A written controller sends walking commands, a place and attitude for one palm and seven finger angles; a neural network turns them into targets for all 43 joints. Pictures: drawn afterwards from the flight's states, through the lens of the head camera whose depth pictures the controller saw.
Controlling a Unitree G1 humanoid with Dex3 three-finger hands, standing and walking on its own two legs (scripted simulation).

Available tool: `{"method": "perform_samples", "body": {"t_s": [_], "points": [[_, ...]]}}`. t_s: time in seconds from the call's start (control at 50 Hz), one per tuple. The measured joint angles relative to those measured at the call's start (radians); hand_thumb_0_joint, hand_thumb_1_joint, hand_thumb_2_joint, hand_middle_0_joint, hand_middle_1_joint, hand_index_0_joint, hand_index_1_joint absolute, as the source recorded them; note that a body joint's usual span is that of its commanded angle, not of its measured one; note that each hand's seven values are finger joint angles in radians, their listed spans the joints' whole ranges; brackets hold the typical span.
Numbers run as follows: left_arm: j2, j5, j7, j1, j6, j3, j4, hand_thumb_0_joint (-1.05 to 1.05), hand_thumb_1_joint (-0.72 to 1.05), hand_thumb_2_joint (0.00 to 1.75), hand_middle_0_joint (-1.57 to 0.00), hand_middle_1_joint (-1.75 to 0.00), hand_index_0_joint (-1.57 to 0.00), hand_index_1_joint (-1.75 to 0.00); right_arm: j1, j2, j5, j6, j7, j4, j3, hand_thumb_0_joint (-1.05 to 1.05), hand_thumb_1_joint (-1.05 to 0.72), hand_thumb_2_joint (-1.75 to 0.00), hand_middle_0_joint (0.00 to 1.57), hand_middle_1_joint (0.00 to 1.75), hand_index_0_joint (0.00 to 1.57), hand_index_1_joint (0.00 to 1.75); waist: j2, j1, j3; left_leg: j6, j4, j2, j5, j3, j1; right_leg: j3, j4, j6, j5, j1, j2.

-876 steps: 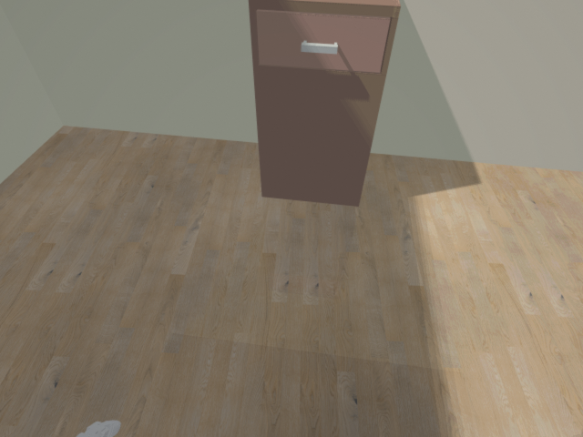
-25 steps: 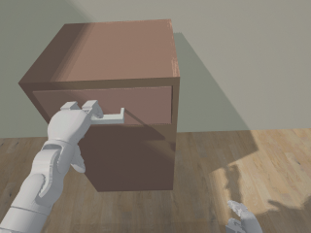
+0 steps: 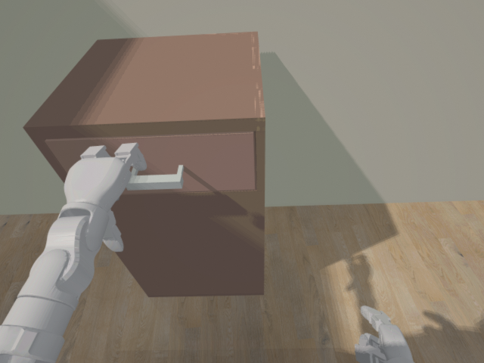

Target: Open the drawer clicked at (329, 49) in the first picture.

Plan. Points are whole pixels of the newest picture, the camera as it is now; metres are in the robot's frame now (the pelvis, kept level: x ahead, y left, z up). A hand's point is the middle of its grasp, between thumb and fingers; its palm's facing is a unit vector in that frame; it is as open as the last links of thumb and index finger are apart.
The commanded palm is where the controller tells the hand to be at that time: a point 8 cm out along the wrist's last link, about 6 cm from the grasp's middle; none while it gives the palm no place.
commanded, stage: move the hooked fingers above the handle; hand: left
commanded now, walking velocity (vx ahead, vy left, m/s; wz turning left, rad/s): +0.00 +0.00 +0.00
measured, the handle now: (156, 175) +0.48 +0.26 +0.01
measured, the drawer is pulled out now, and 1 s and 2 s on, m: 0.00 0.00 0.00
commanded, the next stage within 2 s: none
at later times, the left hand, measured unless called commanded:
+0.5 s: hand (117, 178) +0.38 +0.27 +0.11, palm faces +0.11 -0.02 -0.99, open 13.8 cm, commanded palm +0.35 +0.27 +0.15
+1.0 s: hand (119, 174) +0.42 +0.30 +0.08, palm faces +0.02 -0.02 -1.00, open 13.8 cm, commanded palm +0.40 +0.28 +0.13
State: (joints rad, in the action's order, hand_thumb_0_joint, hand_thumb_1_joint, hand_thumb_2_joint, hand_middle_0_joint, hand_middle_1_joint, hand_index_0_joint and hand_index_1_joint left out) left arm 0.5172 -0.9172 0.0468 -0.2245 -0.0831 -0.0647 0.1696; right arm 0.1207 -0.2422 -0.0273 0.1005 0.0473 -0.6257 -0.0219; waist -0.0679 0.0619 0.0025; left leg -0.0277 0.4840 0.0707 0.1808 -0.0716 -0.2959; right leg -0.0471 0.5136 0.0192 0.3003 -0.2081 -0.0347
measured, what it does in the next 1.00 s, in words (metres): stands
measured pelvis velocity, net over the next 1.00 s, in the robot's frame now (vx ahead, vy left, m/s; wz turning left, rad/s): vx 0.03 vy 0.01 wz -0.01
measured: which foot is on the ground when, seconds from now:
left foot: down 0.00-1.00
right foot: down 0.00-1.00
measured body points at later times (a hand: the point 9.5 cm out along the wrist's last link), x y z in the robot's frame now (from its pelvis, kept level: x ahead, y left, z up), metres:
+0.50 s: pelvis +0.04 -0.02 -0.01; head +0.07 -0.06 +0.44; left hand +0.37 +0.27 +0.16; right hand +0.20 -0.27 -0.13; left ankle +0.05 +0.10 -0.74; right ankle -0.02 -0.11 -0.74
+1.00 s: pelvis +0.03 +0.01 -0.01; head +0.07 -0.01 +0.43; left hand +0.41 +0.29 +0.13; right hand +0.17 -0.24 -0.14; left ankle +0.05 +0.10 -0.74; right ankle -0.02 -0.11 -0.74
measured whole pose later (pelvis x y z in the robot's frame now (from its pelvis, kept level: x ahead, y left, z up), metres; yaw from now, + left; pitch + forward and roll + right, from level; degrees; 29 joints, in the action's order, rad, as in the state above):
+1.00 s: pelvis +0.03 +0.01 -0.01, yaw +0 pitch +9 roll -1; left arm 0.55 -0.94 0.08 -0.41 -0.12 -0.03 0.47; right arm 0.21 -0.25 -0.03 0.19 0.03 -0.62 0.02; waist -0.07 0.01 0.09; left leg -0.05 0.65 0.08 0.30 -0.06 -0.51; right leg -0.05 0.63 0.01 0.39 -0.39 -0.04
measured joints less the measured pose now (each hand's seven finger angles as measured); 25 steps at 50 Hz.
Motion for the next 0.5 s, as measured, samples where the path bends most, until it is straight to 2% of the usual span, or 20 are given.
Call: {"method": "perform_samples", "body": {"t_s": [0.08, 0.18, 0.28, 0.34, 0.38, 0.42, 0.5], "points": [[0.015, 0.006, 0.000, -0.017, -0.022, 0.035, 0.040, -0.01, -0.49, 0.30, -0.32, -1.21, -0.32, -1.20, 0.021, -0.017, -0.002, 0.007, 0.000, -0.004, 0.009, 0.01, -0.90, -0.90, 0.20, 0.30, 0.20, 0.30, -0.008, 0.000, 0.013, 0.009, 0.007, -0.007, 0.010, -0.009, -0.014, 0.008, 0.000, 0.010, 0.007, -0.010, -0.009], [0.028, 0.022, -0.052, 0.001, -0.021, 0.039, 0.078, -0.01, -0.49, 0.30, -0.32, -1.21, -0.32, -1.20, 0.045, -0.042, -0.002, 0.022, 0.005, -0.007, 0.016, 0.01, -0.90, -0.90, 0.20, 0.30, 0.20, 0.30, -0.014, -0.009, 0.025, 0.015, 0.024, -0.012, 0.031, -0.014, -0.030, 0.013, 0.012, 0.019, 0.025, -0.023, -0.015], [0.035, 0.032, -0.068, 0.036, 0.078, 0.058, 0.056, -0.01, -0.49, 0.30, -0.32, -1.21, -0.32, -1.20, 0.059, -0.049, 0.007, 0.019, 0.018, -0.012, 0.033, 0.01, -0.90, -0.90, 0.20, 0.30, 0.20, 0.30, -0.002, -0.016, 0.025, 0.019, 0.054, -0.017, 0.060, -0.014, -0.053, 0.014, 0.036, 0.027, 0.048, -0.044, -0.022], [0.039, 0.029, -0.031, 0.057, 0.137, 0.085, 0.014, -0.01, -0.49, 0.30, -0.33, -1.21, -0.33, -1.20, 0.061, -0.049, 0.012, 0.017, 0.017, -0.017, 0.049, 0.01, -0.90, -0.90, 0.20, 0.30, 0.20, 0.30, 0.002, -0.015, 0.032, 0.021, 0.075, -0.020, 0.078, -0.009, -0.071, 0.010, 0.052, 0.029, 0.061, -0.061, -0.026], [0.041, 0.028, 0.006, 0.060, 0.150, 0.104, 0.000, -0.01, -0.49, 0.30, -0.33, -1.21, -0.33, -1.20, 0.060, -0.049, 0.011, 0.019, 0.013, -0.019, 0.059, 0.01, -0.90, -0.90, 0.20, 0.30, 0.20, 0.30, 0.000, -0.014, 0.042, 0.021, 0.088, -0.020, 0.089, -0.006, -0.084, 0.007, 0.064, 0.029, 0.070, -0.074, -0.026], [0.043, 0.028, 0.037, 0.053, 0.135, 0.123, 0.005, 0.00, -0.49, 0.30, -0.33, -1.21, -0.33, -1.20, 0.056, -0.048, 0.007, 0.025, 0.005, -0.020, 0.064, 0.01, -0.90, -0.90, 0.20, 0.30, 0.20, 0.30, -0.003, -0.013, 0.052, 0.021, 0.096, -0.019, 0.096, -0.003, -0.095, 0.004, 0.074, 0.028, 0.078, -0.086, -0.025], [0.050, 0.033, 0.047, 0.037, 0.040, 0.137, 0.050, 0.00, -0.49, 0.30, -0.32, -1.21, -0.32, -1.20, 0.049, -0.046, -0.002, 0.045, -0.009, -0.010, 0.058, 0.01, -0.90, -0.90, 0.20, 0.30, 0.20, 0.30, -0.010, -0.014, 0.069, 0.017, 0.103, -0.014, 0.105, 0.004, -0.108, -0.002, 0.085, 0.024, 0.089, -0.102, -0.021]]}}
